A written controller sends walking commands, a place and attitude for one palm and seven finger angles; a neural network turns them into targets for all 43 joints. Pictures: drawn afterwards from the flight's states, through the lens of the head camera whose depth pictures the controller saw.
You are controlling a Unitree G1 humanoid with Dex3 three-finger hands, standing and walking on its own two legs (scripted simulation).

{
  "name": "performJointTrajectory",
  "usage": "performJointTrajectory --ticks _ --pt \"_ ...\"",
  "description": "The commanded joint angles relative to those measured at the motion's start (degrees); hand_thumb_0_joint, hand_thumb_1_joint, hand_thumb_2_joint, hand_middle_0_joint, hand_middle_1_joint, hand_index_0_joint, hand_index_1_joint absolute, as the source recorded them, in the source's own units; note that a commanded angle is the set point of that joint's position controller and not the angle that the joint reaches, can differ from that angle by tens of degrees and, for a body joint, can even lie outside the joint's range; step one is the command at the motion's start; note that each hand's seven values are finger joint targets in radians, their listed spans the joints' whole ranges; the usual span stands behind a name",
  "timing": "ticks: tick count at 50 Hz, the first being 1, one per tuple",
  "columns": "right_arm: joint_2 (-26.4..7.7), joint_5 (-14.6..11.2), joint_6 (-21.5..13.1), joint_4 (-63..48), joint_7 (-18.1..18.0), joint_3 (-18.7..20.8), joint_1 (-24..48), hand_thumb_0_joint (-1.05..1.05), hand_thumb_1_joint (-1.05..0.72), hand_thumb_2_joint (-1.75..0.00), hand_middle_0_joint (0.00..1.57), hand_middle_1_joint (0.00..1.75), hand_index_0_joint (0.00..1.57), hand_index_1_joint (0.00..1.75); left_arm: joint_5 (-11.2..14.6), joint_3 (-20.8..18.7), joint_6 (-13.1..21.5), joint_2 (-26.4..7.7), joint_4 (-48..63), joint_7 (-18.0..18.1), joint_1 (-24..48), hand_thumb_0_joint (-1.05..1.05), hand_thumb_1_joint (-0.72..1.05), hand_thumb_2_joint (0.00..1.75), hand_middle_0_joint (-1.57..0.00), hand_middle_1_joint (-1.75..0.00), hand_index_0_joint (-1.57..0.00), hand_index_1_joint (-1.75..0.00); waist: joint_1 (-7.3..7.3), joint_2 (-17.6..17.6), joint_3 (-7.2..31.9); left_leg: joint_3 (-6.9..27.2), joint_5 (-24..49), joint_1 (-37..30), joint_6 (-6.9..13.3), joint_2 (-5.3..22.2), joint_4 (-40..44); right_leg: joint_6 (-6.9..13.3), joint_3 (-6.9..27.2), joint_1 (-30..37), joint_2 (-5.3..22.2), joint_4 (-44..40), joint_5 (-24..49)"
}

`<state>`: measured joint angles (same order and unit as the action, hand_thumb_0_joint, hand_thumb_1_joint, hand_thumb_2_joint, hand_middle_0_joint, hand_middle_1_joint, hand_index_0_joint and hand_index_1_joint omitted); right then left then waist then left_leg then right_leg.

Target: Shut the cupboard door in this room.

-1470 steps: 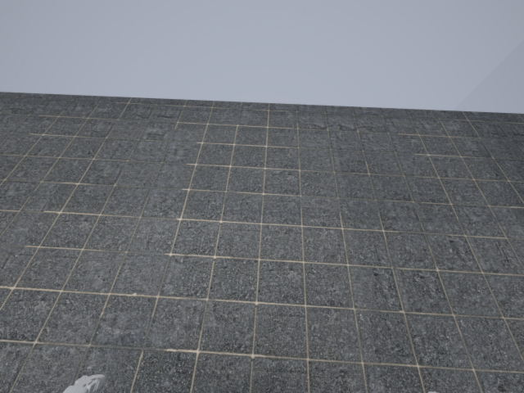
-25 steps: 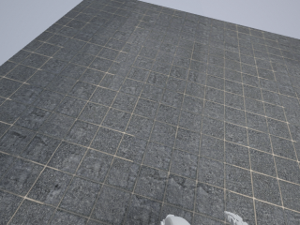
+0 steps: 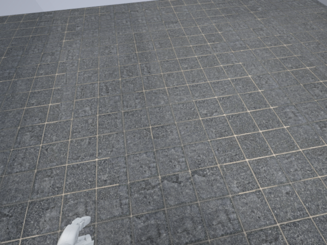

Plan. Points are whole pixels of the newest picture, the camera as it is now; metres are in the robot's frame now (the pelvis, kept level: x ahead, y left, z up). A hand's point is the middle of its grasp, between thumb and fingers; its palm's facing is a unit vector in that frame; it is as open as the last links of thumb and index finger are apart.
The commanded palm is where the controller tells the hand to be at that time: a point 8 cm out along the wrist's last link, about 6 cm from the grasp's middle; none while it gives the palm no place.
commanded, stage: walk around to get in front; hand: left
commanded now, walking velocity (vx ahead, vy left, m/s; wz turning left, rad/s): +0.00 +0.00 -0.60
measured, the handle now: out of the picture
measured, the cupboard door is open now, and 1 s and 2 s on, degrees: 80 80 80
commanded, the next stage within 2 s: walk to a spot facing it in 1.82 s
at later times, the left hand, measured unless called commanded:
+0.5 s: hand out of the picture +0.11 +0.24 -0.17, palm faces -0.21 -0.96 -0.16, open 7.4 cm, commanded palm none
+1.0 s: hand (156, 166) +0.38 +0.04 -0.17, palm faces -0.60 -0.79 -0.13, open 7.4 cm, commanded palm none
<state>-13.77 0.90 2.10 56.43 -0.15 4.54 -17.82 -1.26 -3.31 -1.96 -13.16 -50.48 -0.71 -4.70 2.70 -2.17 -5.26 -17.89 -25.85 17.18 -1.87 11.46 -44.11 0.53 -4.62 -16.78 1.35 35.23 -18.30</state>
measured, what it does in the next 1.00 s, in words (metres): walks ahead, turning right: left foot, then right foot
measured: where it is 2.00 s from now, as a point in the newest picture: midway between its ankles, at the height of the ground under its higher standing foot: (200, 196)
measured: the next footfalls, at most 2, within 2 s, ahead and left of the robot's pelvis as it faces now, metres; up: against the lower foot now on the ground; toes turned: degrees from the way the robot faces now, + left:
left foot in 0.40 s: +0.07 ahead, +0.13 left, +0.00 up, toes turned -7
right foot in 1.00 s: +0.24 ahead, -0.15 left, +0.00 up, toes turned -43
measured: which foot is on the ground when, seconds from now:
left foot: up 0.00-0.38, down 0.40-1.00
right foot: down 0.00-0.40, up 0.42-0.98, down 1.00-1.00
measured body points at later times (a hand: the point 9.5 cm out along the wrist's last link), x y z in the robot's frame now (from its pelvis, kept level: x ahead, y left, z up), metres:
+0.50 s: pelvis +0.03 +0.05 +0.01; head +0.05 +0.09 +0.46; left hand +0.13 +0.29 -0.15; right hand +0.05 -0.22 -0.09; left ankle +0.03 +0.13 -0.72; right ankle -0.02 -0.10 -0.67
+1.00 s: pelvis +0.17 -0.02 -0.01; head +0.23 -0.04 +0.44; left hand +0.41 +0.08 -0.16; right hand -0.06 -0.12 -0.13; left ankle +0.04 +0.13 -0.71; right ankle +0.21 -0.12 -0.72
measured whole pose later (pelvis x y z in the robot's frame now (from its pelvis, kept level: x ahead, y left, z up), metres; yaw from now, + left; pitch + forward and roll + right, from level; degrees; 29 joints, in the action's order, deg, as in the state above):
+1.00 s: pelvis +0.17 -0.02 -0.01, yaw -34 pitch +1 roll -2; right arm -6.1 0.9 -2.0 62.4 -0.6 2.1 -31.0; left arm -1.8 -3.1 0.1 -11.4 -51.7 -2.5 -4.1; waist 2.7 1.6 -6.5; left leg -24.9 -30.6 -4.5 -2.6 8.2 -34.4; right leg 4.3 -11.6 -25.7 -1.5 36.4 -13.5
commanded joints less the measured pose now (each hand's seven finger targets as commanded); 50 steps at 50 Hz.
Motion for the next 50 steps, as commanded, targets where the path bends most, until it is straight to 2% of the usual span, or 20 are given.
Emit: performJointTrajectory --ticks 1,6,11,15,18,19,20,21,22,24,26,30,35,39,42,45,47,48,49,50 --pt "-3.96 -0.12 0.14 -8.49 -0.91 0.3 6.38 0.0 -0.9 -0.9 0.2 0.3 0.2 0.3 0.69 -3.67 0.62 -13.45 0.99 2.27 -9.55 0.0 0.9 0.9 -0.2 -0.3 -0.2 -0.3 -6.3 15.05 7.08 15.05 -6.17 19.33 -2.32 -2.06 -21.78 10.56 21.68 13.9 18.62 -14.51 35.04" --pt "-4.89 0.36 0.39 -5.75 -0.53 0.75 3.23 0.0 -0.9 -0.9 0.2 0.3 0.2 0.3 0.54 -2.44 1.32 -10.65 3.22 1.71 -2.55 0.0 0.9 0.9 -0.2 -0.3 -0.2 -0.3 -2.39 9.98 6.58 15.53 4.86 14.17 -3.89 -3.73 -19.9 7.29 15.41 8.56 11.08 -14.83 27.38" --pt "-4.89 0.17 0.0 -7.54 -0.73 0.54 6.65 0.0 -0.9 -0.9 0.2 0.3 0.2 0.3 0.1 -2.78 1.21 -11.59 2.79 1.28 -4.33 0.0 0.9 0.9 -0.2 -0.3 -0.2 -0.3 -3.38 10.7 6.1 15.8 3.43 12.57 -4.03 -5.75 -13.33 9.09 20.09 7.03 10.53 -15.66 20.59" --pt "-4.74 0.07 -1.15 -9.62 -0.52 0.11 9.19 0.0 -0.9 -0.9 0.2 0.3 0.2 0.3 -0.15 -3.21 1.15 -11.86 2.44 0.92 -5.78 0.0 0.9 0.9 -0.2 -0.3 -0.2 -0.3 -4.63 12.08 7.38 15.39 0.51 7.88 -3.25 -7.35 -2.16 9.91 25.58 6.58 10.43 -17.01 6.48" --pt "-4.76 -0.06 -2.49 -8.26 -0.71 0.06 3.33 0.0 -0.9 -0.9 0.2 0.3 0.2 0.3 0.11 -3.27 1.03 -11.66 2.92 0.38 -3.13 0.0 0.9 0.9 -0.2 -0.3 -0.2 -0.3 -1.69 12.21 8.12 13.65 4.24 -6.34 -1.9 -9.87 12.83 7.67 26.26 -1.83 7.21 -14.4 -3.79" --pt "-6.22 -0.09 -3.17 -6.75 -1.04 0.22 -1.86 0.0 -0.9 -0.9 0.2 0.3 0.2 0.3 0.34 -2.77 0.97 -9.91 3.48 0.19 -1.41 0.0 0.9 0.9 -0.2 -0.3 -0.2 -0.3 1.22 7.52 9.51 14.81 6.52 -16.61 -1.29 -8.09 21.06 5.08 23.24 -8.73 3.64 -8.98 -7.89" --pt "-11.7 0.37 -3.5 -5.99 -1.29 1.4 -5.04 0.0 -0.9 -0.9 0.2 0.3 0.2 0.3 0.66 -1.79 0.8 -5.59 4.52 -0.27 -2.29 0.0 0.9 0.9 -0.2 -0.3 -0.2 -0.3 2.73 -9.13 10.41 29.17 -7.09 -25.19 1.18 5.01 28.87 1.74 15.8 -20.93 -3.74 4.99 -15.23" --pt "-16.08 0.8 -3.54 -6.42 -1.35 2.32 -7.01 0.0 -0.9 -0.9 0.2 0.3 0.2 0.3 0.38 -1.65 0.89 -4.08 6.49 -0.66 -0.5 0.0 0.9 0.9 -0.2 -0.3 -0.2 -0.3 3.85 -18.82 6.8 43.59 -16.78 -22.06 5.56 17.46 35.41 -1.18 7.16 -28.05 -5.29 18.38 -17.14" --pt "-15.14 0.73 -3.29 -6.97 -1.27 1.88 -3.68 0.0 -0.9 -0.9 0.2 0.3 0.2 0.3 -0.28 -2.22 0.68 -6.54 6.25 -0.93 0.77 0.0 0.9 0.9 -0.2 -0.3 -0.2 -0.3 2.87 -14.25 2.51 44.26 -20.72 -13.55 7.55 19.47 38.6 -0.93 10.36 -26.82 -0.55 24.76 -12.57" --pt "-9.63 0.69 -4.01 -8.19 -1.34 0.35 2.8 0.0 -0.9 -0.9 0.2 0.3 0.2 0.3 -0.72 -3.33 0.43 -7.23 3.35 -1.89 -2.11 0.0 0.9 0.9 -0.2 -0.3 -0.2 -0.3 -1.6 -10.24 -3.26 33.32 -15.46 -6.04 4.18 11.94 38.94 -1.6 8.22 -23.87 0.35 31.78 -3.82" --pt "-7.02 0.46 -4.99 -7.42 -1.44 -0.44 1.15 0.0 -0.9 -0.9 0.2 0.3 0.2 0.3 -0.84 -2.8 0.55 -5.18 1.2 -2.41 -4.96 0.0 0.9 0.9 -0.2 -0.3 -0.2 -0.3 -2.25 -6.65 -2.54 23.22 -0.58 -8.56 0.99 6.98 35.93 -2.19 6.63 -23.5 0.28 35.53 3.19" --pt "-4.67 -0.34 -6.1 -4.78 -1.75 -0.65 -5.54 0.0 -0.9 -0.9 0.2 0.3 0.2 0.3 -0.54 -2.21 0.29 -2.52 -0.56 -1.89 -7.83 0.0 0.9 0.9 -0.2 -0.3 -0.2 -0.3 -2.28 -4.75 1.11 13.52 23.24 -16.16 -2.37 4.56 31.3 -2.99 5.52 -25.91 -0.13 39.91 8.73" --pt "-2.71 -0.18 -6.41 -1.7 -1.99 -0.8 -10.45 0.0 -0.9 -0.9 0.2 0.3 0.2 0.3 -0.35 -1.91 -0.04 -1.47 0.2 -1.91 -4.39 0.0 0.9 0.9 -0.2 -0.3 -0.2 -0.3 -1.51 -6.6 -0.16 9.39 36.14 -20.62 -1.1 6.18 29.68 -3.5 3.36 -30.45 1.22 37.39 8.95" --pt "-2.29 0.48 -6.41 0.81 -1.97 -0.61 -14.03 0.0 -0.9 -0.9 0.2 0.3 0.2 0.3 -0.37 -0.99 0.4 -0.07 2.19 -2.41 2.55 0.0 0.9 0.9 -0.2 -0.3 -0.2 -0.3 0.48 -5.63 -2.38 7.71 39.46 -25.08 4.02 8.73 29.56 -2.63 -0.47 -31.84 2.77 26.15 6.53" --pt "-1.92 0.86 -6.12 2.51 -1.93 -0.57 -16.21 0.0 -0.9 -0.9 0.2 0.3 0.2 0.3 -0.27 -0.33 0.98 0.97 3.64 -2.44 7.28 0.0 0.9 0.9 -0.2 -0.3 -0.2 -0.3 1.8 -5.48 -3.99 5.38 46.1 -26.56 5.25 9.17 28.71 -0.92 -3.75 -29.23 1.89 16.22 4.55" --pt "-3.54 0.66 -5.97 2.9 -1.66 0.05 -15.28 0.0 -0.9 -0.9 0.2 0.3 0.2 0.3 -0.23 -0.3 1.91 0.43 3.22 -2.05 4.24 0.0 0.9 0.9 -0.2 -0.3 -0.2 -0.3 -0.39 -6.16 -0.49 0.66 66.85 -27.99 5.5 8.75 20.73 2.18 -8.27 -19.65 -2.6 7.09 0.84" --pt "-5.39 0.1 -6.11 1.83 -1.55 0.46 -12.54 0.0 -0.9 -0.9 0.2 0.3 0.2 0.3 -0.33 -1.04 2.71 -1.17 1.27 -1.61 -3.96 0.0 0.9 0.9 -0.2 -0.3 -0.2 -0.3 -4.62 -8.18 3.79 -1.7 77.37 -26.45 4.41 8.29 11.08 4.2 -9.07 -9.46 -5.25 2.42 1.9" --pt "-6.52 -0.25 -6.09 1.04 -1.37 0.62 -10.45 0.0 -0.9 -0.9 0.2 0.3 0.2 0.3 -0.45 -1.6 3.31 -2.91 -0.84 -1.32 -10.7 0.0 0.9 0.9 -0.2 -0.3 -0.2 -0.3 -7.97 -8.39 7.38 -2.54 75.16 -22.39 3.43 7.55 2.4 5.19 -9.2 1.23 -6.16 -1.09 4.18" --pt "-6.4 -0.74 -6.01 -0.23 -0.89 0.64 -8.08 0.0 -0.9 -0.9 0.2 0.3 0.2 0.3 -0.53 -2.67 3.96 -6.73 -3.52 -0.94 -19.18 0.0 0.9 0.9 -0.2 -0.3 -0.2 -0.3 -12.44 -4.74 12.0 -2.25 60.94 -10.25 1.56 6.81 -11.16 7.12 -4.2 19.2 -2.18 -5.63 10.99" --pt "-2.36 -1.63 -5.89 -2.4 -0.27 -0.1 -7.54 0.0 -0.9 -0.9 0.2 0.3 0.2 0.3 -0.23 -3.59 4.52 -12.7 -5.03 -0.12 -25.24 0.0 0.9 0.9 -0.2 -0.3 -0.2 -0.3 -14.24 8.11 18.13 0.4 8.45 10.31 -1.08 -2.79 -29.66 14.62 21.99 35.68 13.56 -6.21 20.2"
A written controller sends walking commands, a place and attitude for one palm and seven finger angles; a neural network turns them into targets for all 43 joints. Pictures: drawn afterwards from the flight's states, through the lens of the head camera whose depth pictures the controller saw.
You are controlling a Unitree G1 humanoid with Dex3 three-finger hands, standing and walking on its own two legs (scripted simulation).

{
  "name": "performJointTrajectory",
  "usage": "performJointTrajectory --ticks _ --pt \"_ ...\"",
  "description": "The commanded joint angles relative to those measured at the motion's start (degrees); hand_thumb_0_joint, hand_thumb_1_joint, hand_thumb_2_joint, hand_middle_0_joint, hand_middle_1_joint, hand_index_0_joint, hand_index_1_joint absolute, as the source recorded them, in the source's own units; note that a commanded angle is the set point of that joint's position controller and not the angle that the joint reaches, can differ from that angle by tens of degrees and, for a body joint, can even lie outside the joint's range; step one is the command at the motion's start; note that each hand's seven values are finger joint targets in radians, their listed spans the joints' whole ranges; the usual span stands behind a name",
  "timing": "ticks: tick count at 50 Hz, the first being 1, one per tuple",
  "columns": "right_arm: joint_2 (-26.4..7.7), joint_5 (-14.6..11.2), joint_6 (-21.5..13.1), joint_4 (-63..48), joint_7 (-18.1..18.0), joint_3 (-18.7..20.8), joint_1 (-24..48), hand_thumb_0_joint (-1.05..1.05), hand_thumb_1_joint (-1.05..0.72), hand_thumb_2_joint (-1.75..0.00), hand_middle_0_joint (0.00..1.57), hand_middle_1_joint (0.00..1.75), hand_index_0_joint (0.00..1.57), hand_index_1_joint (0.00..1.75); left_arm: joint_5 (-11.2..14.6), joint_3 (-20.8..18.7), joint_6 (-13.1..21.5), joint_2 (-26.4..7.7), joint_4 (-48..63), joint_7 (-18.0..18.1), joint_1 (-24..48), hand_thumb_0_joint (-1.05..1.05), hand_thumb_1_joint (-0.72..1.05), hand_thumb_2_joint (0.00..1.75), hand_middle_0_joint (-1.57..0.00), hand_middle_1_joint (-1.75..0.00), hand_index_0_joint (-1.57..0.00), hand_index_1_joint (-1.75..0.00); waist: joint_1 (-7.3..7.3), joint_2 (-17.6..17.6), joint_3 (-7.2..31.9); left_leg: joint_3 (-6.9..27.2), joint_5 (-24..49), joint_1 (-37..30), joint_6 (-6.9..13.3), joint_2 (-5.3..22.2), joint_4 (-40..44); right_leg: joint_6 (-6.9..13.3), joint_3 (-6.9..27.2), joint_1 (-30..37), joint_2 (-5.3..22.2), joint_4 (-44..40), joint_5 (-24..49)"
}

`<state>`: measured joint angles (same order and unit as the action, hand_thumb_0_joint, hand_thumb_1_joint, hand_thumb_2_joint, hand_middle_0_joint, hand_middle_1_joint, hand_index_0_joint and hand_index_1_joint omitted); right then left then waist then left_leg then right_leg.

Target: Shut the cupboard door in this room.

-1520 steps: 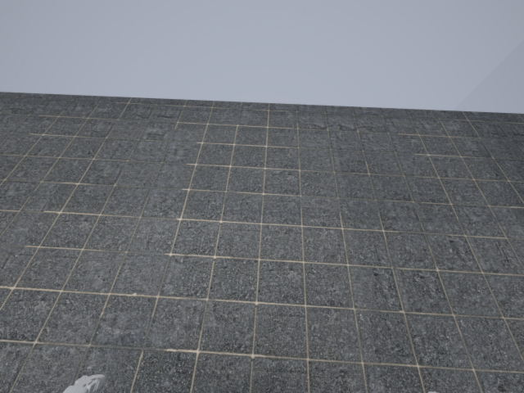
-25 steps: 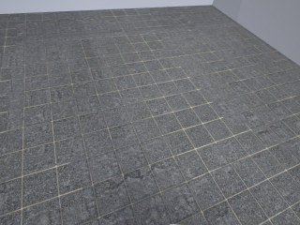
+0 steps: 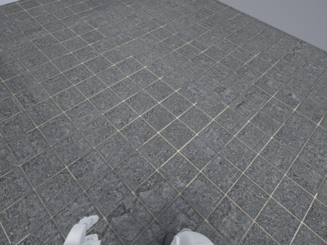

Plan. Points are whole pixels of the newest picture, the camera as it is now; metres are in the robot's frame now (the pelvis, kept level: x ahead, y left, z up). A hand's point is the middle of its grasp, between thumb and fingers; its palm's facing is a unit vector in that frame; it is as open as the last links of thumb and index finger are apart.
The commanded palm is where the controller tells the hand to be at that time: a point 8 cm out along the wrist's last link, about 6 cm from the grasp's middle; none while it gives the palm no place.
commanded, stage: walk around to get in front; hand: left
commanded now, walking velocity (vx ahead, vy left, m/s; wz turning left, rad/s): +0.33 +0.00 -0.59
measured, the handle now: out of the picture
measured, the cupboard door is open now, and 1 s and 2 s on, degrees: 80 80 80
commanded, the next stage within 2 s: walk to a spot facing it in 0.82 s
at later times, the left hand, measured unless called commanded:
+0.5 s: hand (82, 205) +0.23 +0.23 -0.16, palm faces -0.11 -0.97 -0.22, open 7.4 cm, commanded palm none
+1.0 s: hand (147, 111) +0.58 +0.06 -0.14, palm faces -0.57 -0.78 -0.27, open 7.4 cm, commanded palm none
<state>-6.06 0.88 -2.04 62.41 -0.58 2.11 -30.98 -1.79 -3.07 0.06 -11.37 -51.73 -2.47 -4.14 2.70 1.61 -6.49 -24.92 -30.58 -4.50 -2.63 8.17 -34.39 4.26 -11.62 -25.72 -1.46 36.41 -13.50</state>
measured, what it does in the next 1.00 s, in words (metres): walks ahead, turning right: left foot, then right foot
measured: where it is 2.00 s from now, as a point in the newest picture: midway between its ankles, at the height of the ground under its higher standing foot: (169, 198)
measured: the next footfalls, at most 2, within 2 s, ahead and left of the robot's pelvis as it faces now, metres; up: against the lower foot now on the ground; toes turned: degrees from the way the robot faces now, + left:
left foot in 0.50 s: +0.36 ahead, +0.13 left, +0.00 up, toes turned -8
right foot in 0.96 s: +0.36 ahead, -0.15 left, +0.00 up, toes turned -40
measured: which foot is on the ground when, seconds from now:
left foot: down 0.00-0.02, up 0.04-0.48, down 0.50-0.96, up 0.98-1.00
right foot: down 0.00-0.50, up 0.52-0.94, down 0.96-1.00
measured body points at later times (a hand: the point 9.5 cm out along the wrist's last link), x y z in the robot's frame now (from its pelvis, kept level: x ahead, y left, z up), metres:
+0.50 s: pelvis +0.22 +0.03 +0.01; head +0.27 +0.04 +0.46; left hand +0.24 +0.28 -0.14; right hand +0.34 -0.23 -0.11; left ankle +0.32 +0.14 -0.72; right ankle +0.09 -0.06 -0.71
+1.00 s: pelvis +0.35 -0.03 +0.00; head +0.39 -0.08 +0.45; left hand +0.60 +0.10 -0.12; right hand +0.17 -0.23 -0.15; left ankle +0.33 +0.14 -0.69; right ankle +0.33 -0.13 -0.72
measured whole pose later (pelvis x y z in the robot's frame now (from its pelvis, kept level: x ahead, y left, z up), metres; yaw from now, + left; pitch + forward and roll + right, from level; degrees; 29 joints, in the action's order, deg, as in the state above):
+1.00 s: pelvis +0.35 -0.03 +0.00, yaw -33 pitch +2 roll +0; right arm -13.9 0.6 1.1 57.9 -0.3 4.5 -19.0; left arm -1.5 -3.5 0.8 -13.1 -51.1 -0.8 -4.3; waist 2.9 -1.9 -6.4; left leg -15.3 -30.6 13.4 -4.1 11.5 -49.2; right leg 2.2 -6.9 -24.2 1.9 39.1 -16.7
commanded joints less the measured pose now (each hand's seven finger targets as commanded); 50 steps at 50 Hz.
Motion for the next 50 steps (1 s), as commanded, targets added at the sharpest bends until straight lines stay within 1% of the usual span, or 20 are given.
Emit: performJointTrajectory --ticks 1,2,4,5,8,12,20,22,23,24,25,26,29,32,44,46,47,48,49,50 --pt "-8.92 -1.74 -1.6 -10.92 -0.27 2.31 9.5 0.0 -0.9 -0.9 0.2 0.3 0.2 0.3 1.86 -4.53 1.99 -17.2 -4.13 2.4 -25.1 0.0 0.9 0.9 -0.2 -0.3 -0.2 -0.3 -12.31 7.25 21.39 15.95 -4.72 42.17 -0.95 -4.37 -52.6 15.72 44.97 46.58 24.47 -12.7 24.75" --pt "-9.39 -1.36 -1.23 -11.85 -0.36 2.6 12.01 0.0 -0.9 -0.9 0.2 0.3 0.2 0.3 2.31 -4.55 1.48 -16.72 -2.8 2.85 -20.54 0.0 0.9 0.9 -0.2 -0.3 -0.2 -0.3 -10.21 1.1 13.96 22.0 0.53 44.42 0.06 -1.32 -54.53 16.08 40.47 39.33 25.29 -15.47 18.54" --pt "-9.74 -0.37 -0.77 -10.88 0.13 2.75 12.12 0.0 -0.9 -0.9 0.2 0.3 0.2 0.3 2.34 -3.14 2.27 -12.03 -0.5 2.82 -12.02 0.0 0.9 0.9 -0.2 -0.3 -0.2 -0.3 -5.46 -2.88 7.66 25.08 12.2 43.32 -0.45 2.43 -49.64 7.58 33.47 25.02 20.1 -18.27 9.95" --pt "-9.4 0.0 -0.28 -10.0 0.11 2.62 12.53 0.0 -0.9 -0.9 0.2 0.3 0.2 0.3 2.01 -2.54 2.77 -10.39 -0.25 3.06 -9.48 0.0 0.9 0.9 -0.2 -0.3 -0.2 -0.3 -3.87 -4.86 4.43 24.97 13.55 39.35 -0.32 3.47 -45.84 5.98 29.06 16.64 18.07 -19.61 9.69" --pt "-7.92 0.53 1.05 -9.19 0.19 2.14 9.73 0.0 -0.9 -0.9 0.2 0.3 0.2 0.3 0.88 -1.96 4.0 -9.46 -0.86 2.85 -8.77 0.0 0.9 0.9 -0.2 -0.3 -0.2 -0.3 -0.78 -0.5 3.72 23.81 13.94 35.33 -1.34 2.95 -39.01 5.99 22.52 7.76 14.05 -20.65 16.39" --pt "-8.54 0.69 0.95 -11.69 0.93 1.99 15.33 0.0 -0.9 -0.9 0.2 0.3 0.2 0.3 0.72 -1.99 4.68 -9.12 -1.61 2.34 -10.18 0.0 0.9 0.9 -0.2 -0.3 -0.2 -0.3 -1.4 5.65 3.83 23.18 18.73 37.97 -2.62 1.96 -29.07 6.18 20.3 8.95 10.02 -20.84 15.9" --pt "-8.7 0.48 -1.31 -16.88 1.61 1.19 30.02 0.0 -0.9 -0.9 0.2 0.3 0.2 0.3 0.4 -2.55 4.06 -10.2 -2.77 2.81 -16.9 0.0 0.9 0.9 -0.2 -0.3 -0.2 -0.3 -6.85 5.79 7.19 20.22 16.32 34.97 -1.56 -3.48 -3.51 5.91 25.51 23.46 11.19 -13.4 28.55" --pt "-10.25 0.52 -1.87 -15.89 1.0 1.6 26.1 0.0 -0.9 -0.9 0.2 0.3 0.2 0.3 0.74 -2.64 3.81 -10.42 -2.26 2.87 -15.65 0.0 0.9 0.9 -0.2 -0.3 -0.2 -0.3 -4.44 5.25 9.78 19.32 18.96 25.15 -1.06 -5.21 4.43 4.49 25.52 22.3 10.18 -8.09 31.92" --pt "-12.57 0.68 -2.15 -13.81 0.4 2.23 19.4 0.0 -0.9 -0.9 0.2 0.3 0.2 0.3 1.11 -2.62 3.8 -10.28 -1.83 2.85 -14.0 0.0 0.9 0.9 -0.2 -0.3 -0.2 -0.3 -0.96 3.46 13.26 19.65 24.52 12.0 -0.1 -4.36 9.18 2.36 23.81 16.26 8.17 -0.87 30.68" --pt "-18.39 1.22 -2.55 -11.69 -0.16 3.68 11.08 0.0 -0.9 -0.9 0.2 0.3 0.2 0.3 1.74 -2.43 3.79 -7.83 -0.99 2.59 -14.15 0.0 0.9 0.9 -0.2 -0.3 -0.2 -0.3 2.44 -5.96 19.41 30.65 29.42 -4.97 2.81 6.18 10.04 -0.52 19.84 4.75 3.03 11.5 16.13" --pt "-23.37 1.3 -2.32 -10.29 -0.16 4.84 4.45 0.0 -0.9 -0.9 0.2 0.3 0.2 0.3 2.09 -1.51 4.09 -4.8 -0.4 1.98 -15.8 0.0 0.9 0.9 -0.2 -0.3 -0.2 -0.3 3.78 -19.57 24.22 45.88 39.9 -16.22 8.73 22.74 9.16 -3.08 13.0 -8.94 -1.34 30.19 -20.15" --pt "-21.06 0.75 -1.55 -10.26 -0.02 3.87 4.46 0.0 -0.9 -0.9 0.2 0.3 0.2 0.3 1.54 -1.77 3.91 -6.36 -0.27 2.2 -14.29 0.0 0.9 0.9 -0.2 -0.3 -0.2 -0.3 4.13 -15.08 20.63 45.13 39.82 -10.48 11.15 24.23 11.59 -3.24 15.5 -11.18 1.26 37.92 -20.79" --pt "-13.35 0.7 -1.67 -11.86 -0.33 1.82 14.42 0.0 -0.9 -0.9 0.2 0.3 0.2 0.3 0.64 -2.42 2.12 -5.83 -0.84 1.04 -10.63 0.0 0.9 0.9 -0.2 -0.3 -0.2 -0.3 -0.37 -10.79 6.25 32.17 36.21 9.35 8.03 16.96 16.52 -5.12 13.37 -10.58 6.08 40.65 -10.68" --pt "-12.08 0.54 -1.86 -10.83 -0.64 1.78 15.84 0.0 -0.9 -0.9 0.2 0.3 0.2 0.3 0.61 -2.23 -0.25 -3.11 -1.14 0.57 -12.72 0.0 0.9 0.9 -0.2 -0.3 -0.2 -0.3 -3.17 -10.7 4.95 20.62 42.33 14.66 6.77 13.37 16.34 -6.34 10.82 -7.44 6.43 38.48 -6.18" --pt "-15.72 0.77 0.38 -9.05 -0.17 4.55 12.82 0.0 -0.9 -0.9 0.2 0.3 0.2 0.3 0.45 -1.81 -1.19 -2.79 4.34 0.5 -2.1 0.0 0.9 0.9 -0.2 -0.3 -0.2 -0.3 -0.72 -13.13 7.12 10.27 49.7 6.76 6.32 14.13 8.05 -6.07 3.94 -0.82 4.84 5.34 -3.63" --pt "-16.54 0.35 0.72 -9.09 0.0 4.79 12.68 0.0 -0.9 -0.9 0.2 0.3 0.2 0.3 0.31 -2.01 0.06 -4.94 2.73 0.97 -8.86 0.0 0.9 0.9 -0.2 -0.3 -0.2 -0.3 -4.45 -9.64 11.21 8.53 55.09 6.4 3.62 13.04 -3.12 -4.88 2.97 9.64 2.65 -5.57 2.97" --pt "-14.93 -0.08 0.86 -8.98 0.36 4.01 10.71 0.0 -0.9 -0.9 0.2 0.3 0.2 0.3 -0.09 -2.56 1.23 -8.82 0.55 1.61 -14.46 0.0 0.9 0.9 -0.2 -0.3 -0.2 -0.3 -6.85 -1.16 15.15 8.62 45.06 16.66 1.15 10.27 -13.69 -3.56 7.98 24.7 6.79 -10.17 17.56" --pt "-9.46 -0.51 1.08 -10.45 0.52 2.28 10.2 0.0 -0.9 -0.9 0.2 0.3 0.2 0.3 -0.26 -3.73 2.16 -15.21 -1.24 2.59 -19.32 0.0 0.9 0.9 -0.2 -0.3 -0.2 -0.3 -8.49 15.73 19.48 9.73 -1.71 35.29 -1.88 -0.11 -28.83 3.11 29.23 37.79 23.77 -8.79 47.49" --pt "-10.11 -1.18 2.16 -11.12 -0.5 1.74 12.7 0.0 -0.9 -0.9 0.2 0.3 0.2 0.3 1.24 -3.37 1.78 -16.19 -2.53 3.21 -19.95 0.0 0.9 0.9 -0.2 -0.3 -0.2 -0.3 -8.18 12.98 22.54 19.57 -9.15 33.58 -1.42 -0.99 -34.28 7.64 27.38 34.61 27.32 -8.61 60.21" --pt "-9.21 -1.11 2.79 -10.79 -0.78 1.43 13.86 0.0 -0.9 -0.9 0.2 0.3 0.2 0.3 1.11 -2.54 1.65 -12.97 -2.1 3.81 -16.15 0.0 0.9 0.9 -0.2 -0.3 -0.2 -0.3 -6.5 7.11 17.77 23.5 -5.48 33.76 -0.85 -0.23 -35.22 7.47 21.5 30.74 25.3 -9.44 58.45"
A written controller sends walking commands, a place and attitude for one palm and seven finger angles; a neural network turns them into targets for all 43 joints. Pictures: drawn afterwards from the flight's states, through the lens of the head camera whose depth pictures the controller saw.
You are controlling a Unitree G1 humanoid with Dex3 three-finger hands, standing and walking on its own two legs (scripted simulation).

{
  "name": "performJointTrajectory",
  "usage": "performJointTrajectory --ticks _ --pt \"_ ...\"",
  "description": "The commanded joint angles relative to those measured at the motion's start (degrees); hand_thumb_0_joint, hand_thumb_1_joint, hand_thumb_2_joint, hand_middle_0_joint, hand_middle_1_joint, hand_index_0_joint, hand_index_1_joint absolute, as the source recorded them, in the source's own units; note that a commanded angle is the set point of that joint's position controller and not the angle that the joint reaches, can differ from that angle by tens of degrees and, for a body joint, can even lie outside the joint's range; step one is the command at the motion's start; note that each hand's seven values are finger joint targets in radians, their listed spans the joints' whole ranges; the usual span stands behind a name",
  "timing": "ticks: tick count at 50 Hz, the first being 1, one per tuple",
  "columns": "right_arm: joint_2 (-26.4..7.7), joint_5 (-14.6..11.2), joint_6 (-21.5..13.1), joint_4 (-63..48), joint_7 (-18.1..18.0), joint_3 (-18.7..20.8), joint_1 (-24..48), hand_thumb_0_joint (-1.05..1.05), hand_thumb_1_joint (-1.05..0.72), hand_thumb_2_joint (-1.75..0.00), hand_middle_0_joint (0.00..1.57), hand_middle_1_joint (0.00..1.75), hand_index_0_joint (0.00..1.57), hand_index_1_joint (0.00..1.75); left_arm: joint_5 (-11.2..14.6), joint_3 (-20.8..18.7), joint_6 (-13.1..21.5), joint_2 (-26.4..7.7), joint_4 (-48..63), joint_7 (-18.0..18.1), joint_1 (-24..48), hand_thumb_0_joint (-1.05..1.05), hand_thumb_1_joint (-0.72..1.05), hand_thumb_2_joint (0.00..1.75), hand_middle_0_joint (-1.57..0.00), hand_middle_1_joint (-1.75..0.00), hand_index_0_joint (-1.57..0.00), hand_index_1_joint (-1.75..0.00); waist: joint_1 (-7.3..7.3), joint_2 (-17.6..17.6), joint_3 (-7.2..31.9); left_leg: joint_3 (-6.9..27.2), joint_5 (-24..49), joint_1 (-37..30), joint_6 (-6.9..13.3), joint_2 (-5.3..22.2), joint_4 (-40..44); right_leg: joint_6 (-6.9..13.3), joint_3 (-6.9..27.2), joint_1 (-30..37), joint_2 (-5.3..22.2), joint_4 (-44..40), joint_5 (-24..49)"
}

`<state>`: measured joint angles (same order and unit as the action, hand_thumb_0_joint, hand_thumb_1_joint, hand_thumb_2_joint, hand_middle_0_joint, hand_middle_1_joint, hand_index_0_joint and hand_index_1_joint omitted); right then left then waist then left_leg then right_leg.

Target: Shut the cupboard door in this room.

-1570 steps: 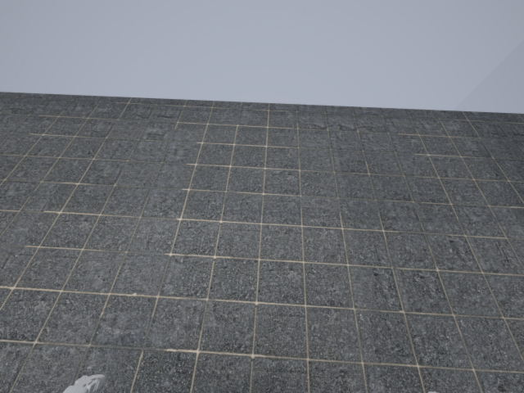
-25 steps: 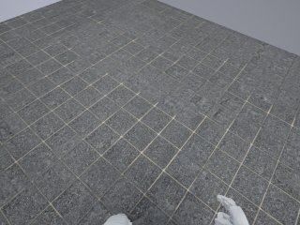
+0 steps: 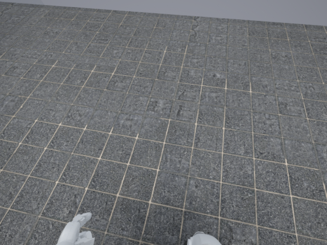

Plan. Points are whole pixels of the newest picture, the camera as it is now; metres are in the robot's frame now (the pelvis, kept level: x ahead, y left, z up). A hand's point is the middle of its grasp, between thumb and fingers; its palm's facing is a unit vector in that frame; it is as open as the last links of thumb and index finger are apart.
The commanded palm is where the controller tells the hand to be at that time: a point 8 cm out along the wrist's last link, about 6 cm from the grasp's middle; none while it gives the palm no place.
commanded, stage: walk to a spot facing it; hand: left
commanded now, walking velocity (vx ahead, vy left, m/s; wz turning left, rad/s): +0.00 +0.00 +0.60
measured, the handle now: out of the picture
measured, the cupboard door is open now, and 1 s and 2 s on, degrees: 80 80 80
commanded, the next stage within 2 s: none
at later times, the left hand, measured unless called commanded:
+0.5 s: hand out of the picture +0.06 +0.25 -0.17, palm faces +0.28 -0.94 -0.21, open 7.3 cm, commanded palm none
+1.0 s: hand out of the picture +0.07 +0.21 -0.13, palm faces +0.49 -0.82 -0.28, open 7.4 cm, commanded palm none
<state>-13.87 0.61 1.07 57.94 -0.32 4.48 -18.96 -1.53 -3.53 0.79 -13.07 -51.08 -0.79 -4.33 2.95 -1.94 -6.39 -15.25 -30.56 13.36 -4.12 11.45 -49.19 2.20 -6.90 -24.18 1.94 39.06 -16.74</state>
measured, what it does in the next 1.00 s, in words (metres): steps on the spot, turning left: left foot, then right foot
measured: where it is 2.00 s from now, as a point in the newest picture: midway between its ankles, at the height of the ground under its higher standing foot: outside the picture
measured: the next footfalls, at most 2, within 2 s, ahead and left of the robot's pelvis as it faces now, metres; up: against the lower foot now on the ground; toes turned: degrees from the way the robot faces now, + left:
left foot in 0.38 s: +0.08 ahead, +0.13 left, +0.00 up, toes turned +21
right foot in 0.98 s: +0.14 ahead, -0.11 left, +0.00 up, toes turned +31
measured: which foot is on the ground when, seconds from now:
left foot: up 0.00-0.36, down 0.38-0.98, up 1.00-1.00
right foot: down 0.00-0.38, up 0.40-0.96, down 0.98-1.00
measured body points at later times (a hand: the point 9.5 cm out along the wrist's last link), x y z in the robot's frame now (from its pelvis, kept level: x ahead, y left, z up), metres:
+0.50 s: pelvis +0.04 +0.04 +0.01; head +0.08 +0.08 +0.46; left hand +0.05 +0.30 -0.15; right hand +0.16 -0.20 -0.12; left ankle +0.04 +0.12 -0.72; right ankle +0.03 -0.11 -0.65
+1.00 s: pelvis +0.06 -0.03 +0.01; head +0.11 -0.03 +0.46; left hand +0.05 +0.25 -0.11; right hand +0.24 -0.24 -0.14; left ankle +0.04 +0.11 -0.71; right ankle +0.11 -0.13 -0.72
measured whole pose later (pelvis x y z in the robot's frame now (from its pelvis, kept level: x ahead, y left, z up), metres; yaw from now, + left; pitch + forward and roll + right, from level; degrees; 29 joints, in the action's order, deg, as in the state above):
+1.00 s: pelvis +0.06 -0.03 +0.01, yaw +32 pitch +2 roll +1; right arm -14.3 0.9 3.5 53.1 0.8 5.4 -12.4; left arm -0.6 -2.3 -1.2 -11.6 -50.7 1.0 -5.3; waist 2.3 -2.5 -3.5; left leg 9.3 -13.5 23.7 -1.2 -4.6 -33.4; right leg -2.8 -0.7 -16.6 0.8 32.7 -19.1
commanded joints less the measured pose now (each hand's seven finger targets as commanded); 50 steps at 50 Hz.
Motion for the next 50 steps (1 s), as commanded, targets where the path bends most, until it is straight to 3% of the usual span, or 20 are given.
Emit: performJointTrajectory --ticks 1,4,5,12,15,17,18,19,20,21,23,26,29,35,41,46,47,48,49,50 --pt "-0.29 -0.55 -0.29 -4.85 -0.82 -1.59 0.35 0.0 -0.9 -0.9 0.2 0.3 0.2 0.3 0.6 -1.69 1.22 -10.28 -2.12 2.38 -12.55 0.0 0.9 0.9 -0.2 -0.3 -0.2 -0.3 -5.61 12.97 17.92 15.03 -1.98 17.2 0.61 -3.63 -21.12 8.52 15.71 28.94 19.84 -12.11 55.8" --pt "-1.19 -0.18 0.24 -1.45 -0.54 -1.59 -1.44 0.0 -0.9 -0.9 0.2 0.3 0.2 0.3 0.77 0.56 1.56 -6.13 -1.21 2.63 -4.91 0.0 0.9 0.9 -0.2 -0.3 -0.2 -0.3 -2.22 8.31 12.57 15.15 4.11 11.09 0.5 -3.88 -14.99 5.96 7.58 17.43 16.43 -15.81 44.09" --pt "-0.61 -0.26 0.48 -0.86 -0.37 -1.59 -2.82 0.0 -0.9 -0.9 0.2 0.3 0.2 0.3 0.44 0.34 1.4 -6.25 -1.1 2.68 -2.49 0.0 0.9 0.9 -0.2 -0.3 -0.2 -0.3 -1.12 9.08 11.09 14.69 5.03 10.18 0.37 -4.27 -12.18 5.43 4.78 15.85 15.92 -16.67 40.6" --pt "0.25 -0.14 0.88 -2.43 0.54 -1.09 3.62 0.0 -0.9 -0.9 0.2 0.3 0.2 0.3 0.3 -0.69 0.35 -6.84 -2.28 2.84 -4.72 0.0 0.9 0.9 -0.2 -0.3 -0.2 -0.3 -3.68 11.31 5.76 10.08 5.7 11.79 0.17 -5.7 -1.65 6.01 1.3 15.9 17.92 -17.57 31.28" --pt "0.4 -0.07 0.71 -3.24 0.91 -0.52 3.84 0.0 -0.9 -0.9 0.2 0.3 0.2 0.3 0.09 -1.43 -0.14 -7.46 -2.4 3.0 -4.15 0.0 0.9 0.9 -0.2 -0.3 -0.2 -0.3 -2.9 10.75 5.82 9.19 8.84 9.53 0.64 -5.47 5.94 4.74 -0.3 15.87 18.92 -14.52 25.52" --pt "-0.65 0.28 0.54 -3.36 1.05 0.0 1.38 0.0 -0.9 -0.9 0.2 0.3 0.2 0.3 0.45 -1.88 -0.55 -6.99 -1.8 2.92 -4.39 0.0 0.9 0.9 -0.2 -0.3 -0.2 -0.3 -1.58 7.39 7.2 7.88 17.15 3.06 1.4 -6.43 14.08 1.78 -2.84 12.88 17.53 -8.94 19.29" --pt "-2.91 0.44 0.11 -3.07 1.17 0.62 -1.46 0.0 -0.9 -0.9 0.2 0.3 0.2 0.3 0.7 -1.85 -0.92 -5.94 -1.52 2.82 -4.74 0.0 0.9 0.9 -0.2 -0.3 -0.2 -0.3 0.0 -0.46 9.27 12.27 26.3 -2.75 2.85 -4.36 20.55 -0.79 -4.34 8.92 15.04 -1.26 12.0" --pt "-8.55 0.92 -0.44 -3.84 0.92 1.82 -3.68 0.0 -0.9 -0.9 0.2 0.3 0.2 0.3 1.29 -1.48 -1.36 -2.51 0.0 2.53 -5.78 0.0 0.9 0.9 -0.2 -0.3 -0.2 -0.3 0.71 -18.22 9.29 32.16 43.65 -7.23 9.35 8.71 26.98 -5.71 -6.48 -3.19 6.66 11.28 -11.66" --pt "-11.1 0.74 -0.04 -3.51 0.51 2.37 -5.62 0.0 -0.9 -0.9 0.2 0.3 0.2 0.3 0.75 -0.54 -1.83 -2.36 2.17 2.57 -1.51 0.0 0.9 0.9 -0.2 -0.3 -0.2 -0.3 2.5 -18.07 8.38 38.34 49.03 -5.1 14.43 14.49 30.6 -6.32 -1.0 -5.91 3.56 22.61 -23.61" --pt "-10.15 0.9 -0.14 -3.33 -0.1 2.19 -3.98 0.0 -0.9 -0.9 0.2 0.3 0.2 0.3 0.47 -0.89 -2.2 -2.46 1.97 2.55 -0.8 0.0 0.9 0.9 -0.2 -0.3 -0.2 -0.3 1.59 -12.82 8.7 37.11 40.43 -3.9 15.44 13.45 31.69 -5.6 3.88 -7.03 4.63 27.28 -19.68" --pt "-8.29 0.83 -0.4 -5.2 -0.71 1.69 1.61 0.0 -0.9 -0.9 0.2 0.3 0.2 0.3 0.32 -1.53 -2.29 -3.29 0.8 2.06 -0.13 0.0 0.9 0.9 -0.2 -0.3 -0.2 -0.3 -0.31 -10.42 7.01 33.65 33.42 -2.98 12.68 7.82 31.54 -5.97 6.67 -10.8 4.72 30.81 -10.65" --pt "-7.65 0.48 -1.17 -6.52 -0.88 1.21 3.81 0.0 -0.9 -0.9 0.2 0.3 0.2 0.3 0.4 -1.66 -2.12 -4.05 -0.89 1.48 -3.52 0.0 0.9 0.9 -0.2 -0.3 -0.2 -0.3 -1.74 -4.18 10.87 27.02 38.05 -7.48 11.02 3.59 30.07 -7.1 7.14 -10.15 4.02 30.23 -4.1" --pt "-8.47 0.26 -1.36 -6.25 -0.85 1.61 2.05 0.0 -0.9 -0.9 0.2 0.3 0.2 0.3 0.47 -1.64 -2.4 -4.69 -1.0 1.81 -3.84 0.0 0.9 0.9 -0.2 -0.3 -0.2 -0.3 -1.2 -1.84 12.54 27.8 41.85 -10.96 10.98 3.18 29.59 -8.15 7.71 -10.71 3.64 29.34 -2.91" --pt "-9.33 0.34 -0.79 -6.28 -0.37 2.1 1.85 0.0 -0.9 -0.9 0.2 0.3 0.2 0.3 0.6 -1.39 -2.57 -5.75 0.54 1.95 -1.34 0.0 0.9 0.9 -0.2 -0.3 -0.2 -0.3 -0.36 -4.95 10.19 31.91 37.87 -9.44 12.68 2.34 30.26 -9.19 8.02 -9.75 3.15 23.05 -4.58" --pt "-10.66 0.74 0.19 -7.07 0.06 2.81 3.4 0.0 -0.9 -0.9 0.2 0.3 0.2 0.3 1.0 -0.96 -2.63 -5.65 2.52 2.07 0.79 0.0 0.9 0.9 -0.2 -0.3 -0.2 -0.3 0.18 -7.23 8.73 37.54 29.06 -3.94 14.01 1.36 30.61 -8.18 7.98 -4.55 1.28 13.71 -8.16" --pt "-11.19 0.82 0.9 -9.17 0.38 3.4 7.6 0.0 -0.9 -0.9 0.2 0.3 0.2 0.3 1.5 -1.02 -2.01 -5.53 2.24 2.2 -5.29 0.0 0.9 0.9 -0.2 -0.3 -0.2 -0.3 -2.44 -8.14 10.28 39.8 26.87 4.9 12.1 -2.08 28.08 -6.48 6.44 10.01 -1.83 -2.82 -4.85" --pt "-10.69 0.61 1.03 -9.68 0.44 3.4 8.82 0.0 -0.9 -0.9 0.2 0.3 0.2 0.3 1.47 -1.33 -1.75 -6.07 1.73 2.26 -8.0 0.0 0.9 0.9 -0.2 -0.3 -0.2 -0.3 -3.83 -7.2 10.83 38.75 23.3 8.58 10.43 -3.91 26.5 -6.06 5.89 15.9 -1.62 -9.79 -0.36" --pt "-8.68 0.24 1.16 -10.15 0.64 3.19 8.97 0.0 -0.9 -0.9 0.2 0.3 0.2 0.3 1.14 -1.9 -1.22 -8.41 1.49 2.48 -10.65 0.0 0.9 0.9 -0.2 -0.3 -0.2 -0.3 -5.22 -1.13 11.56 35.49 16.03 15.72 7.22 -7.43 20.83 -4.69 9.31 24.18 2.94 -19.22 0.82" --pt "-4.23 -0.25 1.14 -11.12 0.86 2.57 7.39 0.0 -0.9 -0.9 0.2 0.3 0.2 0.3 0.0 -2.91 -0.43 -14.27 2.42 2.98 -10.86 0.0 0.9 0.9 -0.2 -0.3 -0.2 -0.3 -5.48 17.46 11.51 23.21 3.13 26.25 1.68 -15.73 4.44 1.15 29.27 28.4 20.52 -28.3 -7.63" --pt "-7.06 0.4 1.07 -11.91 0.82 3.03 9.64 0.0 -0.9 -0.9 0.2 0.3 0.2 0.3 0.44 -2.62 -0.9 -15.58 4.07 3.18 -7.71 0.0 0.9 0.9 -0.2 -0.3 -0.2 -0.3 -5.17 16.86 8.39 20.79 -2.42 23.8 1.08 -14.98 -7.39 5.17 32.95 15.83 27.98 -28.63 -4.02"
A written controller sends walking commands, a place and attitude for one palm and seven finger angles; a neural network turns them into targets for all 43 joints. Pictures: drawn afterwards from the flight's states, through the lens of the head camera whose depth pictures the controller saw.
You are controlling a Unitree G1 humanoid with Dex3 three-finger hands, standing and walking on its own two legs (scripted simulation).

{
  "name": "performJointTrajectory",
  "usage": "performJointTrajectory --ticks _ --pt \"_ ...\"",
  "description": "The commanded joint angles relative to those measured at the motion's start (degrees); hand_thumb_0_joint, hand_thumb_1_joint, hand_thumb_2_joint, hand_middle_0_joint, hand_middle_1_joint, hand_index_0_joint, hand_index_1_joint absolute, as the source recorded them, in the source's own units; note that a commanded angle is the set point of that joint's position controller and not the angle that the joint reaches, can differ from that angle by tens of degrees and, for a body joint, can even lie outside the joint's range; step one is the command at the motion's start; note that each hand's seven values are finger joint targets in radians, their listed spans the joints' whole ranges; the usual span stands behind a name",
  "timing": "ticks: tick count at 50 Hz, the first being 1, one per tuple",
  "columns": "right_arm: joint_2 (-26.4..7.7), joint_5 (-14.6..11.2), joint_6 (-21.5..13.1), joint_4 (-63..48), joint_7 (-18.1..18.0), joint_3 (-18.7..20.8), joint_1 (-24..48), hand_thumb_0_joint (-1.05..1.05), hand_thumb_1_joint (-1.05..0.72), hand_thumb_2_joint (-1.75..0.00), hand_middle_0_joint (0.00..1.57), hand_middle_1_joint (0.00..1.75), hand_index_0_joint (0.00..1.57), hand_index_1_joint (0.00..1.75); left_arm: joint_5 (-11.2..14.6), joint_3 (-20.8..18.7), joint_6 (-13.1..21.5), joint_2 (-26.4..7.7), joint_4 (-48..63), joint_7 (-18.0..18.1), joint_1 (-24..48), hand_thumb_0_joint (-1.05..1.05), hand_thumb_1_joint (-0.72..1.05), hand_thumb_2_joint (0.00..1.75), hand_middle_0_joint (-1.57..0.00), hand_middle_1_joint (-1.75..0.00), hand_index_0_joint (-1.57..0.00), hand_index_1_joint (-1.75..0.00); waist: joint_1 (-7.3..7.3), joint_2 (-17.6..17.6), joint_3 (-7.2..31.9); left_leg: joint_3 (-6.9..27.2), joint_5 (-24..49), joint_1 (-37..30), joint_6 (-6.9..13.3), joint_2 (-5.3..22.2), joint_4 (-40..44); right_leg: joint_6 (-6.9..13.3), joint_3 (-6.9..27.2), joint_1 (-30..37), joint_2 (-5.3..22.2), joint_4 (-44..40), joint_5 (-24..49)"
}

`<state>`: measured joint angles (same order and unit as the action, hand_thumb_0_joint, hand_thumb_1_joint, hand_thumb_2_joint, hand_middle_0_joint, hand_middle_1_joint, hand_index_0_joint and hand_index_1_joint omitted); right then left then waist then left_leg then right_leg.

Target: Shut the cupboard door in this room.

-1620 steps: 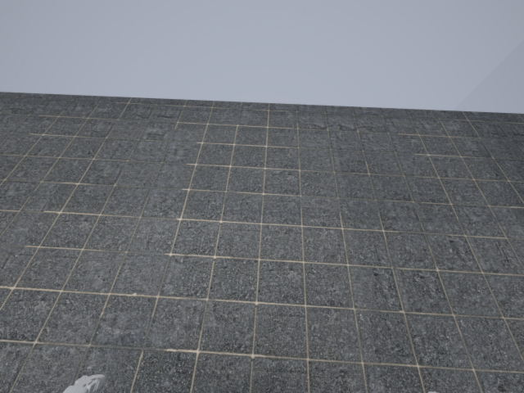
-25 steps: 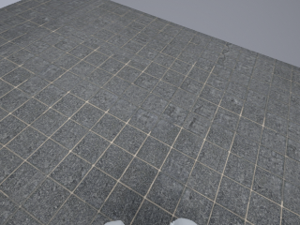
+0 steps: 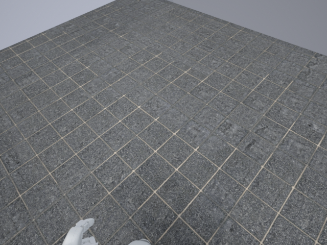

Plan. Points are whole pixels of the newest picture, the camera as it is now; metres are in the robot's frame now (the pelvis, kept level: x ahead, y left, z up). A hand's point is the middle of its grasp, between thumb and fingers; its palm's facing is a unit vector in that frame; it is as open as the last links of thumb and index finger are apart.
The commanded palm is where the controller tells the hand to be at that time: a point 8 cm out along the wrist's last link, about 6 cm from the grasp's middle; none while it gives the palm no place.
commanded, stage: walk to a spot facing it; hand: left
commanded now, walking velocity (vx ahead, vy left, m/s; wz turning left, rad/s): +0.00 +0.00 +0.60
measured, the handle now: out of the picture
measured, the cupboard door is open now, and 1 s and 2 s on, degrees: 80 80 80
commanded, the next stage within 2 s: none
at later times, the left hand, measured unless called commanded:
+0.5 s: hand out of the picture -0.08 +0.18 -0.15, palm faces +0.36 -0.88 -0.30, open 7.4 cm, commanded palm none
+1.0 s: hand out of the picture +0.01 +0.22 -0.14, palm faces +0.54 -0.78 -0.30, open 7.4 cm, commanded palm none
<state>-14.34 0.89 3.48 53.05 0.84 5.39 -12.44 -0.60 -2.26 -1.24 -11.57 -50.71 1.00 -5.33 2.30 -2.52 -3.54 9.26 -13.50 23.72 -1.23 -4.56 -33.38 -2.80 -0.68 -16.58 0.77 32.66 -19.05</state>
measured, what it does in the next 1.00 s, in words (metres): steps on the spot, turning left: left foot, then right foot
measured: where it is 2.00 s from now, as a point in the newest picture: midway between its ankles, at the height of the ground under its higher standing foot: outside the picture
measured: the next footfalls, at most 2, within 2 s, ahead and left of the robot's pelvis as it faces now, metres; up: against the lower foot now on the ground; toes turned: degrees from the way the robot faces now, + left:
left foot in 0.56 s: -0.04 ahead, +0.12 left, +0.00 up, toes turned +28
right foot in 1.00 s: +0.11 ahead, -0.09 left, +0.00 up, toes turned +34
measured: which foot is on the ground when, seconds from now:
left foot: up 0.00-0.54, down 0.56-1.00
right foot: down 0.00-0.56, up 0.58-0.98, down 1.00-1.00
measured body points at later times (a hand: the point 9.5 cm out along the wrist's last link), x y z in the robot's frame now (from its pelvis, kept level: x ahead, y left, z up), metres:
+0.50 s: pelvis -0.01 -0.02 +0.01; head +0.05 -0.02 +0.46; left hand -0.10 +0.23 -0.13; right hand +0.19 -0.22 -0.14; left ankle -0.08 +0.11 -0.70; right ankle -0.01 -0.11 -0.73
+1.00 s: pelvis +0.01 -0.03 +0.00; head +0.07 -0.02 +0.45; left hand -0.02 +0.27 -0.11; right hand +0.19 -0.21 -0.16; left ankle -0.07 +0.10 -0.73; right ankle +0.07 -0.12 -0.73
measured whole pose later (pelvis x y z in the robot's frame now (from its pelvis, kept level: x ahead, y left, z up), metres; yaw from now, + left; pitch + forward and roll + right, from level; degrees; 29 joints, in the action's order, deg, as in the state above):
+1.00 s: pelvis +0.01 -0.03 +0.00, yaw +36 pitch +2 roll +2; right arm -13.5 0.9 3.0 53.1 0.6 4.1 -12.7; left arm -0.2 -2.3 -1.4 -13.3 -49.2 0.6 -4.6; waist 2.5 -1.7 -5.0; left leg 8.0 -16.1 17.6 -1.7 -3.1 -31.9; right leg -5.2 -1.6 -18.2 2.4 34.4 -18.3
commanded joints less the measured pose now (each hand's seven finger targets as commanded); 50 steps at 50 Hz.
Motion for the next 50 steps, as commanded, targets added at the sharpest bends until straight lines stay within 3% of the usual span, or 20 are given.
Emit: performJointTrajectory --ticks 1,2,4,6,12,21,24,26,27,28,29,30,31,34,37,41,45,48,49,50 --pt "-7.01 0.47 -0.92 -6.74 0.05 2.25 2.51 0.0 -0.9 -0.9 0.2 0.3 0.2 0.3 -0.36 -3.16 0.9 -14.47 4.9 1.36 -2.45 0.0 0.9 0.9 -0.2 -0.3 -0.2 -0.3 -1.93 10.45 2.78 -2.8 -15.88 11.01 -1.16 2.96 -29.55 10.91 19.69 1.86 26.05 -21.59 -2.34" --pt "-6.15 0.74 -0.33 -4.9 0.12 2.2 1.46 0.0 -0.9 -0.9 0.2 0.3 0.2 0.3 -0.15 -3.14 1.52 -11.73 5.09 1.38 -0.05 0.0 0.9 0.9 -0.2 -0.3 -0.2 -0.3 -0.67 13.63 1.78 -3.09 -13.62 11.86 -1.54 4.19 -32.34 8.77 16.66 1.79 21.95 -20.71 0.75" --pt "-5.94 0.73 0.09 -2.8 0.66 1.92 -0.54 0.0 -0.9 -0.9 0.2 0.3 0.2 0.3 0.06 -1.74 2.05 -8.56 4.98 0.86 0.44 0.0 0.9 0.9 -0.2 -0.3 -0.2 -0.3 0.6 11.54 -0.16 -5.37 -6.84 11.45 -2.76 5.28 -37.04 6.51 6.34 3.15 16.28 -17.05 12.27" --pt "-4.99 0.49 0.11 -2.11 0.83 1.54 -1.68 0.0 -0.9 -0.9 0.2 0.3 0.2 0.3 0.02 -1.61 2.53 -7.95 4.04 0.73 -3.2 0.0 0.9 0.9 -0.2 -0.3 -0.2 -0.3 -0.02 12.67 2.47 -6.69 -4.64 11.9 -3.75 5.24 -37.18 5.15 1.38 8.9 14.72 -14.13 24.61" --pt "-5.24 0.37 0.68 -3.08 0.66 0.61 4.85 0.0 -0.9 -0.9 0.2 0.3 0.2 0.3 -0.35 -2.11 2.45 -9.66 1.36 1.02 -11.75 0.0 0.9 0.9 -0.2 -0.3 -0.2 -0.3 -3.72 12.04 4.2 -8.45 -7.32 12.33 -5.06 7.05 -31.89 7.61 -0.12 16.83 18.15 -12.28 32.9" --pt "-3.65 -0.36 -0.36 -4.34 0.73 -1.17 9.92 0.0 -0.9 -0.9 0.2 0.3 0.2 0.3 -1.06 -3.02 1.62 -12.49 -0.66 0.89 -13.45 0.0 0.9 0.9 -0.2 -0.3 -0.2 -0.3 -5.58 15.43 4.94 -13.83 -12.3 2.43 -2.87 7.1 -11.96 10.27 -3.79 16.13 21.5 -9.79 34.3" --pt "-3.87 -0.39 -0.88 -4.61 0.61 -1.23 8.39 0.0 -0.9 -0.9 0.2 0.3 0.2 0.3 -0.99 -3.5 1.31 -13.4 -1.05 0.68 -12.2 0.0 0.9 0.9 -0.2 -0.3 -0.2 -0.3 -4.53 15.35 5.96 -15.6 -9.36 -3.32 -1.64 6.6 -4.33 9.09 -5.95 13.94 22.14 -7.1 31.89" --pt "-5.57 -0.13 -1.57 -3.79 0.62 -0.67 4.08 0.0 -0.9 -0.9 0.2 0.3 0.2 0.3 -0.43 -3.74 1.06 -13.29 -1.09 0.45 -11.03 0.0 0.9 0.9 -0.2 -0.3 -0.2 -0.3 -1.66 10.07 8.62 -15.46 2.04 -14.17 -0.65 6.57 8.14 5.16 -10.39 9.3 20.31 2.12 27.6" --pt "-10.23 0.1 -2.16 -3.08 0.34 0.57 0.13 0.0 -0.9 -0.9 0.2 0.3 0.2 0.3 -0.1 -3.55 0.89 -11.62 -0.14 0.19 -11.01 0.0 0.9 0.9 -0.2 -0.3 -0.2 -0.3 0.74 -0.44 11.96 -5.61 13.86 -25.24 2.92 13.61 11.78 1.58 -12.53 -0.7 16.06 13.54 16.69" --pt "-16.31 -0.04 -2.26 -2.59 -0.2 2.13 -3.06 0.0 -0.9 -0.9 0.2 0.3 0.2 0.3 0.2 -2.28 0.77 -7.77 2.35 -0.24 -8.5 0.0 0.9 0.9 -0.2 -0.3 -0.2 -0.3 2.73 -15.71 11.91 12.66 39.31 -31.42 10.4 27.87 11.74 -2.62 -11.07 -17.03 7.81 25.56 -18.64" --pt "-16.65 -0.46 -1.71 -1.07 -0.41 1.97 -5.16 0.0 -0.9 -0.9 0.2 0.3 0.2 0.3 -0.31 -2.01 -0.09 -8.98 3.33 0.15 -5.34 0.0 0.9 0.9 -0.2 -0.3 -0.2 -0.3 3.12 -10.21 11.82 9.6 43.1 -29.48 14.16 30.48 10.65 -2.07 -5.52 -18.04 7.97 30.71 -20.39" --pt "-14.58 -0.27 -1.77 -1.6 -0.84 1.38 -3.35 0.0 -0.9 -0.9 0.2 0.3 0.2 0.3 -0.41 -2.14 -0.36 -8.9 3.42 0.06 -3.64 0.0 0.9 0.9 -0.2 -0.3 -0.2 -0.3 2.3 -6.37 8.1 7.4 38.21 -25.03 13.99 27.67 11.31 -1.91 -3.68 -18.15 8.33 32.5 -16.49" --pt "-13.28 0.06 -2.01 -2.23 -1.37 1.23 -0.52 0.0 -0.9 -0.9 0.2 0.3 0.2 0.3 -0.41 -2.5 -0.45 -8.29 2.41 0.06 -3.62 0.0 0.9 0.9 -0.2 -0.3 -0.2 -0.3 1.23 -9.63 6.41 6.77 35.07 -22.3 12.73 24.11 11.5 -2.43 -2.28 -18.61 8.07 33.6 -13.32" --pt "-10.61 0.06 -2.29 -4.09 -1.4 0.26 5.57 0.0 -0.9 -0.9 0.2 0.3 0.2 0.3 -0.27 -2.91 -0.74 -9.09 0.82 -0.46 -5.67 0.0 0.9 0.9 -0.2 -0.3 -0.2 -0.3 -1.98 -7.95 3.32 1.65 28.14 -16.26 9.44 17.69 12.71 -2.74 -1.09 -15.22 6.55 33.69 -5.43" --pt "-10.6 -0.02 -2.57 -4.14 -1.27 0.51 3.77 0.0 -0.9 -0.9 0.2 0.3 0.2 0.3 -0.27 -2.71 -0.72 -8.92 1.13 -0.39 -4.94 0.0 0.9 0.9 -0.2 -0.3 -0.2 -0.3 -1.64 -5.15 4.63 2.84 24.59 -16.11 9.54 16.87 13.41 -3.22 -0.51 -14.09 5.58 31.5 -3.8" --pt "-11.03 0.34 -2.35 -3.93 -1.13 0.99 1.52 0.0 -0.9 -0.9 0.2 0.3 0.2 0.3 -0.08 -2.36 -0.65 -8.08 3.47 -0.18 -1.14 0.0 0.9 0.9 -0.2 -0.3 -0.2 -0.3 -0.57 -5.86 4.17 7.71 21.0 -15.49 10.91 17.25 13.41 -3.42 0.16 -13.52 4.43 24.57 -5.78" --pt "-11.06 0.55 -2.08 -4.0 -1.13 1.57 0.77 0.0 -0.9 -0.9 0.2 0.3 0.2 0.3 0.31 -1.89 0.04 -7.11 4.95 -0.14 0.45 0.0 0.9 0.9 -0.2 -0.3 -0.2 -0.3 -0.15 -7.66 5.73 10.38 27.39 -15.08 10.64 16.03 9.84 -2.93 -0.96 -7.68 1.72 12.67 -7.1" --pt "-10.51 0.14 -1.91 -4.58 -1.13 1.9 2.53 0.0 -0.9 -0.9 0.2 0.3 0.2 0.3 0.71 -2.1 1.11 -7.69 3.92 0.05 -5.27 0.0 0.9 0.9 -0.2 -0.3 -0.2 -0.3 -3.07 -6.13 9.22 10.76 26.91 -10.84 7.61 13.04 3.73 -2.42 -1.84 5.38 0.58 -5.31 4.14" --pt "-8.57 -0.38 -2.03 -4.88 -0.91 1.64 2.06 0.0 -0.9 -0.9 0.2 0.3 0.2 0.3 0.43 -2.66 1.89 -10.08 3.31 0.26 -7.8 0.0 0.9 0.9 -0.2 -0.3 -0.2 -0.3 -4.22 -0.9 10.74 8.31 16.26 -3.59 4.13 9.72 -0.41 -1.55 1.17 15.55 5.09 -12.83 11.44" --pt "-4.07 -0.77 -2.17 -5.87 -0.44 0.85 0.63 0.0 -0.9 -0.9 0.2 0.3 0.2 0.3 -0.63 -3.89 2.57 -16.54 3.1 0.91 -9.92 0.0 0.9 0.9 -0.2 -0.3 -0.2 -0.3 -5.14 17.9 12.92 -2.31 -10.39 8.96 -0.98 1.74 -13.71 3.94 16.38 25.99 21.95 -15.53 21.89"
